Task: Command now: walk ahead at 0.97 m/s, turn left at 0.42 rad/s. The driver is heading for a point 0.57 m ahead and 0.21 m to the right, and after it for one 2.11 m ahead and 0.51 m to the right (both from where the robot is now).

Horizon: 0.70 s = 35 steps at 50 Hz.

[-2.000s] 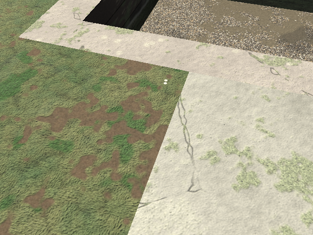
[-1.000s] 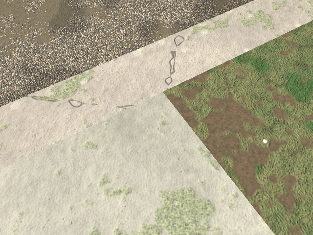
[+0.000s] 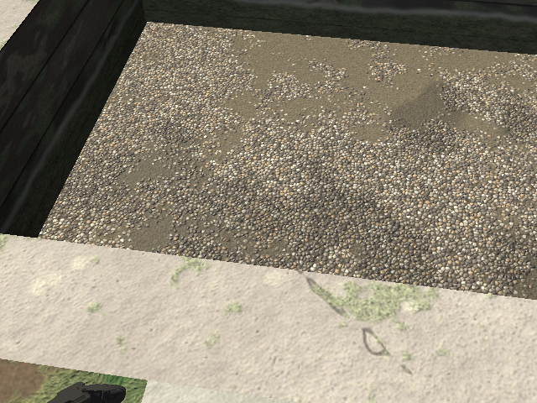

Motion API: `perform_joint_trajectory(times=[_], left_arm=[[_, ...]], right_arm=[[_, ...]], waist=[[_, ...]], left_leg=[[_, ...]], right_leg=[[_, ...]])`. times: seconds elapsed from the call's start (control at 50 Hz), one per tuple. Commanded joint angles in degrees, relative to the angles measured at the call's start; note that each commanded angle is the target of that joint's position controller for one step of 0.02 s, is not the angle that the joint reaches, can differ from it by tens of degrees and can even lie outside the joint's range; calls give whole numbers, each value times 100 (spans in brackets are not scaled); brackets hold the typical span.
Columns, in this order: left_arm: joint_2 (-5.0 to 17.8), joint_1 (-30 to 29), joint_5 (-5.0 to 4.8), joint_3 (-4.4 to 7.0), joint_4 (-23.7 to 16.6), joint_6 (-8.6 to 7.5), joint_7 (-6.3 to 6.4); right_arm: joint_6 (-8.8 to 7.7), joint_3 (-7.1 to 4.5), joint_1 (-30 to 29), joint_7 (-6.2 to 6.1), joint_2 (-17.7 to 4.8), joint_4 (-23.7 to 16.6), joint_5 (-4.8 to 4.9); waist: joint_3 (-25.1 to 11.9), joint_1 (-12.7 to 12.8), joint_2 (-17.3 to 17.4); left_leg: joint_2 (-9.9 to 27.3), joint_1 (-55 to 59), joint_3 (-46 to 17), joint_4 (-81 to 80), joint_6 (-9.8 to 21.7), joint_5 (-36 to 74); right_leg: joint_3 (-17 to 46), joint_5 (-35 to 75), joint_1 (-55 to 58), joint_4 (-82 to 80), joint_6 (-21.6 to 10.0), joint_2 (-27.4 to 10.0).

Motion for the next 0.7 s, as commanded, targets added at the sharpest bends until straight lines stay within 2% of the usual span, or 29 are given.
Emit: perform_joint_trajectory(times=[0.02, 0.04, 0.06, 0.08, 0.12, 0.16, 0.2, 0.22, 0.24, 0.28, 0.3, 0.32, 0.34, 0.36, 0.38, 0.4, 0.42, 0.46, 0.48, 0.5, 0.52, 0.56, 0.58, 0.6, 0.62, 0.64, 0.66, 0.68, 0.7], left_arm=[[622, 1292, -17, 347, 193, 25, -5], [457, 1284, 14, 294, 284, -4, 8], [320, 1444, 24, 225, 439, -40, 33], [262, 1572, -15, 193, 569, -93, 37], [394, 1845, -124, 216, 747, -205, 61], [533, 1802, -156, 218, 745, -226, 107], [574, 1632, -238, 215, 647, -197, 143], [797, 1786, -278, 251, 636, -210, 110], [1059, 1869, -279, 316, 616, -194, 86], [1202, 2105, -313, 314, 640, -115, 101], [1276, 2202, -334, 310, 662, -43, 121], [1376, 2118, -336, 336, 631, 5, 134], [1147, 1926, -347, 321, 494, -22, 145], [115, 1928, -379, 134, 242, -75, 198], [419, 2039, -536, 210, -105, -78, 251], [577, 1975, -406, 255, -50, 41, 311], [498, 1872, -313, 255, -1, 135, 293], [148, 1906, -218, 260, -38, 417, 174], [-32, 1814, -217, 237, -118, 541, 118], [-89, 1693, -204, 225, -292, 629, 78], [-186, 1408, -330, 212, -386, 670, 114], [-192, 1019, -249, 172, -504, 674, 106], [-190, 921, -214, 149, -546, 666, 63], [-172, 864, -234, 134, -550, 679, 2], [-4, 993, -207, 183, -520, 692, -103], [87, 1330, -227, 222, -428, 718, -153], [315, 1936, -253, 309, -298, 809, -77], [510, 2873, -237, 375, -154, 827, 37], [852, 3683, -265, 543, 25, 767, 131]], right_arm=[[-104, 88, -493, 58, -322, -701, -123], [-72, 116, -817, 99, -250, -799, -178], [-19, 150, -912, 142, -187, -892, -227], [38, 201, -978, 167, -68, -984, -249], [113, 296, -1325, 167, 43, -1251, -284], [96, 369, -1921, 184, -63, -1653, -346], [44, 511, -2370, 255, 77, -1811, -285], [41, 513, -2452, 292, 65, -1804, -228], [37, 482, -2399, 288, -33, -1758, -203], [33, 358, -2145, 175, -264, -1679, -189], [-3, 279, -1491, 97, -355, -1499, -242], [-1, 179, -450, 21, -492, -1240, -279], [-34, 26, 519, -106, -881, -1128, -331], [-55, 34, 747, -176, -1143, -1133, -381], [16, 36, 80, -197, -1101, -1280, -190], [26, 57, -363, -166, -740, -1244, -126], [-16, 134, -505, -134, -332, -1201, -117], [-97, 222, -637, -116, -48, -1117, -104], [-115, 240, -668, -92, -11, -1038, -106], [-183, 208, -585, -85, -117, -972, -99], [-169, 199, -674, -82, -11, -893, -41], [-217, 246, -835, -74, -9, -861, -59], [-213, 241, -988, -92, -80, -862, -40], [-199, 218, -1103, -113, -203, -903, -24], [-177, 153, -962, -152, -406, -880, 8], [-129, 114, -974, -215, -557, -861, -46], [-33, 68, -1289, -245, -673, -1004, -50], [70, 34, -1916, -304, -726, -1191, -78], [180, -55, -2501, -320, -723, -1121, -48]], waist=[[-625, 680, -464], [-363, 604, -282], [-119, 470, -361], [62, 351, -564], [376, 247, -616], [555, 125, -507], [627, 129, -408], [508, 206, -457], [435, 202, -426], [206, 113, -249], [-208, -203, -184], [-820, -752, -262], [-1472, -1259, -15], [-1769, -883, 1078], [-1782, -438, 1175], [-1159, -182, 818], [-754, -97, 564], [-423, 279, 386], [-291, 417, 334], [-278, 506, 502], [67, 537, 609], [149, 656, 504], [144, 737, 472], [125, 773, 481], [10, 789, 497], [-264, 966, 705], [-638, 1234, 928], [-663, 1848, 997], [-742, 2549, 93]], left_leg=[[459, -3588, 234, 2198, 78, 923], [581, -3473, 243, 1936, 53, 967], [659, -3385, 155, 1751, 4, 890], [696, -3364, 95, 1561, -64, 802], [790, -3650, 88, 1025, -197, 715], [1041, -3806, 572, 222, -396, 1217], [995, -2479, 957, -1347, -456, 1978], [718, -1688, 1257, -1469, -453, 2149], [641, -1407, 1279, -1585, -416, 2123], [349, -1121, 1384, -2001, -303, 1800], [213, -396, 1342, -2334, -224, 1641], [269, 937, 1271, -2399, -199, 1548], [1119, 2171, 386, -2505, -187, 713], [2601, 2599, -1495, -2987, -387, 226], [3067, 2038, -2957, -3844, -293, 1561], [2922, 1572, -2194, -3630, -89, 1761], [2672, 1003, -1459, -3454, 32, 2651], [2293, 15, -258, -3257, -128, 3840], [2179, -455, 146, -3269, -247, 4097], [2253, -585, 245, -3234, -213, 4250], [2286, -913, 758, -2959, -301, 5184], [1940, -1486, 1575, -2853, -527, 5374], [1826, -1753, 1921, -2753, -611, 5338], [1798, -1950, 2165, -2716, -635, 5286], [1785, -1986, 2248, -2565, -631, 5367], [1907, -1802, 2317, -2063, -614, 6519], [1932, -1688, 2262, -1334, -715, 7648], [1841, -2292, 2082, -228, -886, 7676], [894, -3240, 2009, 2344, -1024, 3395]], right_leg=[[4028, -3162, 3321, -2351, -1044, -1987], [3371, -2454, 2779, -2360, -976, -1732], [2927, -2060, 2285, -2421, -948, -1553], [2647, -1802, 1969, -2512, -939, -1480], [2248, -1264, 1718, -2806, -1036, -1411], [1884, -573, 1501, -3056, -1167, -1241], [1131, 290, 687, -3222, -1047, -768], [1150, 1207, 473, -3357, -1087, -877], [1172, 1780, 701, -3268, -1095, -994], [1137, 3413, 1585, -2418, -1019, -1117], [971, 4077, 1833, -1309, -916, -967], [937, 3821, 1357, 166, -812, -759], [848, 2503, 387, 2206, -596, -380], [1135, -1925, -698, 4214, -492, 69], [1320, -1107, -1341, 4332, -467, 284], [1091, -741, -1563, 4508, -429, -116], [961, -660, -1533, 4616, -407, -212], [869, -554, -1238, 4489, -307, -416], [856, -450, -1151, 4359, -314, -459], [855, -421, -1195, 4169, -297, -499], [749, -124, -1186, 3740, -331, -502], [229, 890, -643, 2602, -454, -316], [-76, 1167, -192, 2052, -504, -225], [-456, 1192, 295, 1682, -544, -84], [-621, 951, 825, 1480, -616, 86], [-655, 583, 1313, 1686, -724, 258], [-691, 257, 1816, 1863, -853, 399], [-10, 189, 2693, 1258, -1311, 65], [830, 1563, 3825, 257, -1886, -284]])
